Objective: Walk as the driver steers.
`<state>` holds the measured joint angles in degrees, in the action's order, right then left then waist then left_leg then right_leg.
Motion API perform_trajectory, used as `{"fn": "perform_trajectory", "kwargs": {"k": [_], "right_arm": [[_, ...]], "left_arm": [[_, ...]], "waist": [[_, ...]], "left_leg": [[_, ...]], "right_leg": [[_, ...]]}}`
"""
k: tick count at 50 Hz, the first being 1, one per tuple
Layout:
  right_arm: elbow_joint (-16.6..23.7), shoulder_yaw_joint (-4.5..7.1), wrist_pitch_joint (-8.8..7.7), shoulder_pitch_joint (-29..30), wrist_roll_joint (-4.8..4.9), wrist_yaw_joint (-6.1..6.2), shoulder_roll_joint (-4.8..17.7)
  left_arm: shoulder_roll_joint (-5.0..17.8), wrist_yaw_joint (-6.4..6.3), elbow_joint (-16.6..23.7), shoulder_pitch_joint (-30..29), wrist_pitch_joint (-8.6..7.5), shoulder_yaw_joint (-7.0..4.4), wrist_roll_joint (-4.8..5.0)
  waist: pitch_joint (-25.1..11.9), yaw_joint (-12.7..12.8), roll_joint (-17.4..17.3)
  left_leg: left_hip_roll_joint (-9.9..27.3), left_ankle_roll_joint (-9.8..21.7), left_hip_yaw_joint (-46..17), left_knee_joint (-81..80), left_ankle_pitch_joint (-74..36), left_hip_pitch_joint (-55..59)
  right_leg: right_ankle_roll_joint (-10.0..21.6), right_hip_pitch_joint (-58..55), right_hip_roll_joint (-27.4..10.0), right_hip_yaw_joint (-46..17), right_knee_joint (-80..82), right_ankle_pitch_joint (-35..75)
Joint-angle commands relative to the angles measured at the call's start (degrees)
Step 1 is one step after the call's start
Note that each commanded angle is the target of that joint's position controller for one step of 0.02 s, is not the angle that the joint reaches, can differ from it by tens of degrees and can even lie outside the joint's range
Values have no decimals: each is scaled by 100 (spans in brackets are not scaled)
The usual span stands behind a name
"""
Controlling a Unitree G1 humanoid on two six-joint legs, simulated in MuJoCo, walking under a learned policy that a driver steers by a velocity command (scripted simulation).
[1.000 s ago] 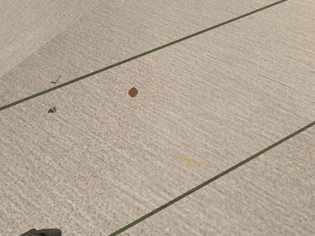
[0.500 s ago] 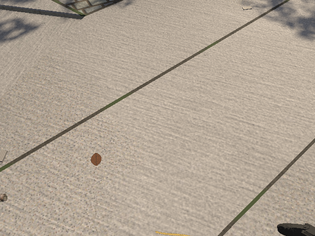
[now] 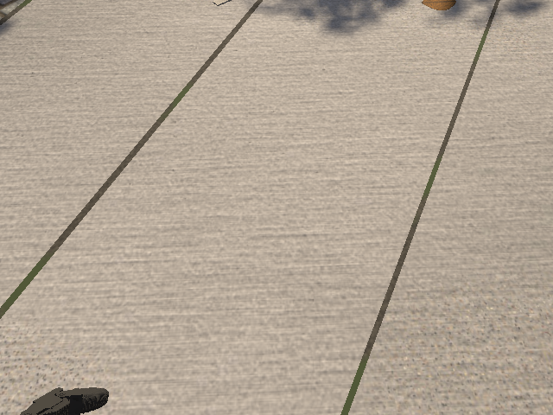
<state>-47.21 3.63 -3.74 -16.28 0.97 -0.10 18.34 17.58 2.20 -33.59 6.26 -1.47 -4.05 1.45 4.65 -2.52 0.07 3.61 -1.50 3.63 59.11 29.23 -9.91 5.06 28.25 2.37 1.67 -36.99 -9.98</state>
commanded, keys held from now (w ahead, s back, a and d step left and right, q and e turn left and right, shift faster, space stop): w+e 0.70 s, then w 0.24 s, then w+q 0.06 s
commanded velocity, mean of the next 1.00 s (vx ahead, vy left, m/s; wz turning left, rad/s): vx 0.50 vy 0.00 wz -0.52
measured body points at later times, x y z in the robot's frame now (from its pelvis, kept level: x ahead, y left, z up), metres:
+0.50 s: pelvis +0.30 +0.03 +0.01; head +0.32 +0.02 +0.46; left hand +0.43 +0.29 -0.10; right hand +0.42 -0.28 -0.07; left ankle +0.40 +0.11 -0.72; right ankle +0.13 -0.06 -0.64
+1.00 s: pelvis +0.52 -0.12 +0.01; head +0.56 -0.15 +0.46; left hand +0.83 -0.01 -0.06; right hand +0.40 -0.38 -0.13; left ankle +0.45 +0.09 -0.64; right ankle +0.55 -0.24 -0.72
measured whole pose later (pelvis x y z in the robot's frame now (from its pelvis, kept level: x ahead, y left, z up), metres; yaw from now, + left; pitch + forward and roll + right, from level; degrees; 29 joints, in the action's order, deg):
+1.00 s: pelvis +0.52 -0.12 +0.01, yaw -30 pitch +2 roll +1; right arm -50.2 2.7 -3.9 -19.2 1.9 -0.7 17.9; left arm 15.7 1.7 -35.2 5.2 -2.4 -2.7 0.4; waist 3.7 -2.9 -0.4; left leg 4.2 -0.5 1.8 59.8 27.4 -12.5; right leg 3.2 25.4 1.0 1.5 -33.9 -10.1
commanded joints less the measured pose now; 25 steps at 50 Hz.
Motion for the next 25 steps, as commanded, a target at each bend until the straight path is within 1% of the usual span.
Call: {"fn": "perform_trajectory", "kwargs": {"k": [1,2,3,4,6,7,9,11,12,14,15,17,18,19,20,21,22,23,24,25], "right_arm": [[912,50,-436,652,104,-66,730],[847,66,-448,641,-47,-27,721],[805,97,-395,528,-120,-17,752],[806,106,-332,441,-133,-26,752],[778,78,-229,429,-185,-27,613],[826,49,-197,594,-202,-19,516],[953,-18,-178,1066,-209,-29,358],[1047,-70,-200,1503,-180,-67,248],[1098,-81,-215,1697,-149,-89,238],[1191,-56,-249,1933,-82,-125,325],[1217,-29,-266,1967,-68,-141,399],[1223,36,-303,1901,-59,-164,534],[1200,71,-325,1766,-53,-163,588],[1125,116,-348,1452,-55,-147,628],[1012,199,-371,931,-100,-109,758],[950,283,-391,116,-196,-61,1039],[751,402,-306,-432,-248,-73,1484],[799,304,-275,-377,-89,-115,990],[857,211,-239,-133,-75,-85,641],[886,164,-199,146,-133,-67,537]], "left_arm": [[985,-47,20,1446,-175,-308,-25],[835,-59,66,1048,-181,-255,-43],[704,-83,152,801,-188,-197,-120],[727,-103,185,685,-195,-196,-153],[737,-160,102,692,-222,-196,-104],[799,-203,51,759,-222,-212,-98],[895,-268,-60,926,-207,-239,-73],[920,-305,-155,1080,-173,-249,-48],[940,-315,-212,1186,-160,-256,-36],[951,-317,-336,1390,-144,-267,-4],[913,-321,-382,1451,-130,-260,14],[862,-339,-437,1488,-96,-255,16],[863,-344,-446,1459,-73,-263,4],[815,-342,-441,1393,-47,-252,-3],[633,-329,-417,1370,-45,-188,-24],[289,-308,-328,1402,-57,-56,-100],[-21,-308,-174,2170,-102,47,67],[553,-331,-297,2150,-112,-35,113],[890,-329,-260,1532,-84,-136,85],[885,-342,-199,1192,-56,-149,21]], "waist": [[-1336,764,295],[-1003,511,83],[-863,302,148],[-820,184,308],[-699,119,225],[-612,149,180],[-465,309,211],[-398,490,321],[-372,574,342],[-342,660,398],[-345,656,428],[-370,577,543],[-391,496,641],[-467,317,713],[-782,56,665],[-1563,-281,144],[-2337,4,-1750],[-2057,-88,-1423],[-1318,-238,-868],[-909,-168,-491]], "left_leg": [[52,240,-850,1456,-560,-3670],[215,188,-846,954,-845,-3311],[324,154,-886,713,-1073,-2915],[323,70,-879,545,-1134,-2671],[291,-119,-752,53,-1300,-2502],[234,-199,-690,-268,-1557,-2495],[109,-290,-662,-1150,-2399,-2457],[-95,-298,-635,-2032,-3150,-2113],[-193,-291,-622,-2331,-3393,-1941],[-286,-242,-716,-2672,-3531,-1773],[-296,-196,-797,-2836,-3444,-1762],[-312,-68,-896,-3030,-3030,-1671],[-325,18,-876,-3064,-2726,-1510],[-354,133,-781,-3218,-2588,-1099],[-262,307,-761,-3356,-2585,-254],[619,664,-1570,-3237,-2320,1178],[1910,1604,-4223,-3790,-910,3024],[2057,1578,-4969,-4149,441,2915],[1817,1323,-4077,-4245,358,2259],[1583,1167,-3296,-4296,-402,1597]], "right_leg": [[1381,-3955,-1736,-3489,2030,-670],[1241,-3188,-1525,-2985,2067,-10],[1196,-2652,-1367,-2667,2203,513],[1264,-2290,-1334,-2604,2300,871],[1273,-1807,-1197,-2196,2384,1395],[1232,-1612,-1087,-2012,2418,1451],[1068,-1425,-881,-1753,2412,1329],[872,-1242,-698,-1619,2357,888],[806,-1192,-684,-1654,2337,697],[742,-1316,-788,-1911,2200,409],[708,-1501,-848,-2075,2037,300],[630,-1869,-983,-2423,1679,264],[584,-1973,-1018,-2560,1501,366],[502,-1971,-955,-2602,1257,513],[331,-1834,-689,-2441,677,770],[112,-1220,-345,-2015,-837,168],[-310,788,445,-1214,-2747,-2253],[-400,1547,-9,-1319,-3581,-2309],[-448,1749,-213,-1228,-3800,-1781],[-483,1594,-404,-1023,-3727,-1384]]}}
